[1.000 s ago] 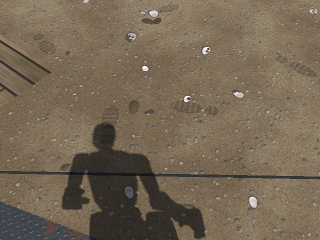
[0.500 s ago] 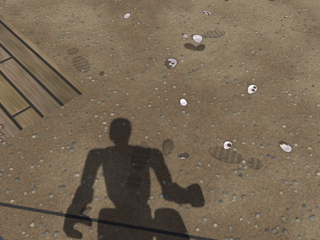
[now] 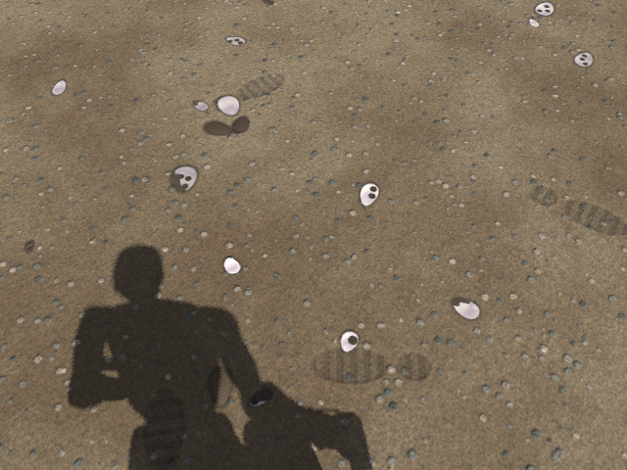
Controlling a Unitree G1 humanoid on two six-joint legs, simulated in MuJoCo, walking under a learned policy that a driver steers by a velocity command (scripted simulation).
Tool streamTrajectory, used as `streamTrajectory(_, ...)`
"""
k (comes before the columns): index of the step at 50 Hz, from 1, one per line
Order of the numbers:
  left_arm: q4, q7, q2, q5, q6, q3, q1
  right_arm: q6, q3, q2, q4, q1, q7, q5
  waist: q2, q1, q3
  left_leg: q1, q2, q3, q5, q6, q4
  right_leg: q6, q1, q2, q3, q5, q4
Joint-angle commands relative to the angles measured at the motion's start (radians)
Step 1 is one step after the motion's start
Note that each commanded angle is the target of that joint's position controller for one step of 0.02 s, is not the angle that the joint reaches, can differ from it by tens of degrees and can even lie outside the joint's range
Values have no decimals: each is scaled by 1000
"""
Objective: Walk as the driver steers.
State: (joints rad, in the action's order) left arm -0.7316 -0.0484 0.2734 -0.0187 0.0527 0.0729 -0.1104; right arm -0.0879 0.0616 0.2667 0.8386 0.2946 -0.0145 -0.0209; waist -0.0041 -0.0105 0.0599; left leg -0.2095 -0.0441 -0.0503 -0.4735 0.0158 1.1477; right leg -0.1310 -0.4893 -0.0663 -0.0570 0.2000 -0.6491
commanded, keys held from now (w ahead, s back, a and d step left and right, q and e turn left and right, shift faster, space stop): w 0.22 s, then w+q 0.46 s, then w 0.32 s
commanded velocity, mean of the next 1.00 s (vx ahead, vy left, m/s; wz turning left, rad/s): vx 0.50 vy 0.00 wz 0.13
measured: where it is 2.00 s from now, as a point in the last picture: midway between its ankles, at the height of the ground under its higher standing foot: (278, 217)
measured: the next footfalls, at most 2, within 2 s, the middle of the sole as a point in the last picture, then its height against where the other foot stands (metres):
left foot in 0.46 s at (267, 458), level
right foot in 0.96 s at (347, 330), level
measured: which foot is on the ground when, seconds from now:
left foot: up 0.00-0.44, down 0.46-1.00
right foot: down 0.00-0.48, up 0.50-0.94, down 0.96-1.00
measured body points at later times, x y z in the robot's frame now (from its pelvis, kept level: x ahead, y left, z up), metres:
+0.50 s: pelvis +0.30 +0.04 +0.00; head +0.33 +0.04 +0.45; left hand +0.34 +0.33 -0.12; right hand +0.50 -0.20 -0.09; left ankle +0.42 +0.12 -0.72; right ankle +0.10 -0.06 -0.69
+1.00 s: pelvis +0.58 +0.03 +0.01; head +0.61 +0.03 +0.46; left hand +0.77 +0.30 -0.06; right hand +0.66 -0.25 -0.11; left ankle +0.42 +0.12 -0.70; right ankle +0.70 -0.06 -0.72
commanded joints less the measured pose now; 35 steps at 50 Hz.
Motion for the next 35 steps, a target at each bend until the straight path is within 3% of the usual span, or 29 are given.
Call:
streamTrajectory(1, 20, 10, 122, 0, 19, 35, -185, -75, 13, 119, -137, -72, 11, -20, 24, 64, -191, -567, -43, 148, 89, -41, 180, -212, 603, 324, 554, -90, 357)
streamTrajectory(2, 33, 13, 76, 2, 22, 21, -120, -64, 23, 131, -122, -74, 2, 8, 24, 31, -149, -496, -79, 136, 130, -35, 95, -180, 478, 283, 451, -194, 367)
streamTrajectory(3, 47, 17, 63, 14, 24, 13, -94, -48, 27, 131, -116, -49, 4, 16, 3, 5, -131, -431, -97, 136, 160, -29, 62, -172, 395, 259, 401, -253, 391)
streamTrajectory(5, 38, 21, 87, 14, 33, 18, -107, -24, 24, 102, -114, -26, 4, 26, -9, -13, -119, -389, -102, 113, 196, -5, -4, -176, 317, 241, 342, -367, 425)
streamTrajectory(7, 20, 30, 117, 13, 39, 24, -140, -11, 17, 82, -134, -71, 0, 31, -17, -4, -92, -421, -101, 95, 275, 18, -99, -166, 290, 226, 276, -445, 446)
streamTrajectory(12, -9, 46, 128, 5, 32, 19, -199, -17, 0, 52, -169, -227, 12, 21, -56, 63, -63, -421, -60, 63, 579, 14, -454, -87, 332, 174, 176, -372, 451)
streamTrajectory(15, -32, 45, 138, 8, 33, 17, -238, -23, -5, 54, -184, -299, 31, 5, -67, 105, -33, -435, -44, 50, 638, -11, -552, -80, 408, 223, 183, -281, 457)
streamTrajectory(18, -60, 49, 144, 13, 23, 20, -263, -28, -6, 64, -213, -340, 55, 0, -58, 110, -8, -516, -29, 56, 537, -56, -594, -70, 551, 284, 182, -349, 414)
streamTrajectory(20, -64, 56, 157, 12, 15, 25, -246, -30, -4, 74, -220, -318, 70, -1, -68, 83, -22, -487, -4, 46, 440, -92, -608, -48, 604, 303, 154, -509, 356)
streamTrajectory(21, -59, 60, 168, 15, 11, 27, -225, -28, 4, 91, -213, -273, 72, 0, -82, 54, -59, -408, 28, 24, 397, -111, -606, -34, 610, 297, 132, -677, 301)
streamTrajectory(22, -54, 64, 179, 17, 6, 29, -206, -24, 18, 117, -194, -192, 70, 4, -92, 9, -118, -289, 67, -5, 375, -133, -606, -19, 608, 281, 105, -853, 201)
streamTrajectory(23, -44, 68, 175, 17, 0, 25, -181, -21, 39, 153, -157, -50, 64, 8, -68, -68, -196, -92, 98, -17, 426, -163, -644, 9, 555, 237, 59, -924, 17)
streamTrajectory(24, -19, 75, 147, 33, 3, 10, -190, -15, 57, 220, -135, 105, 54, 15, 33, -119, -309, 205, -54, 202, 488, -227, -634, 45, 340, 194, 22, -649, -279)
streamTrajectory(25, -5, 54, 29, 43, 28, -27, -329, -18, 72, 287, -126, 144, 59, 9, 289, -36, -414, 572, -277, 720, 318, -420, -710, 121, -105, -15, 55, 197, -639)
streamTrajectory(26, -10, 40, 103, 21, 56, -19, -261, -13, 50, 189, -120, 168, 55, -4, 210, -94, -428, 617, -274, 839, 135, -398, -820, 108, -247, 8, 187, 326, -730)
streamTrajectory(27, 34, 30, 146, -10, 77, -10, -151, -8, 41, 161, -140, 100, 47, 2, 147, -99, -269, 493, -248, 710, 138, -350, -846, 95, -317, 59, 190, 246, -723)
streamTrajectory(28, 50, 31, 136, -4, 88, -15, -93, -2, 37, 153, -160, 35, 44, 10, 25, -71, -188, 342, -213, 611, 220, -325, -861, 90, -290, 99, 174, 178, -655)
streamTrajectory(29, 57, 35, 134, 18, 90, -9, -75, 1, 31, 139, -174, -9, 43, 14, -22, -36, -127, 214, -184, 548, 337, -319, -881, 100, -249, 124, 164, 143, -572)
streamTrajectory(30, 62, 39, 136, 30, 83, -3, -90, 1, 25, 126, -186, -33, 41, 22, -3, -2, -120, 137, -155, 500, 424, -316, -901, 110, -185, 145, 167, 122, -523)
streamTrajectory(32, 65, 46, 115, 36, 63, -4, -127, 2, 26, 127, -196, -51, 36, 14, 37, 30, -109, 53, -123, 438, 508, -322, -926, 141, -142, 155, 148, 116, -435)
streamTrajectory(35, 84, 56, 80, 39, 44, -16, -70, 4, 36, 161, -185, -24, 19, 9, 53, 18, -83, -37, -88, 343, 572, -309, -942, 186, -131, 145, 112, -5, -264)
Over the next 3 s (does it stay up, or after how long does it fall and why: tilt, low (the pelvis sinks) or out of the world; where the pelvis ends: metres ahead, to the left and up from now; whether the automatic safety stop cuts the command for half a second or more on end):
stays up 1.48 0.04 0.01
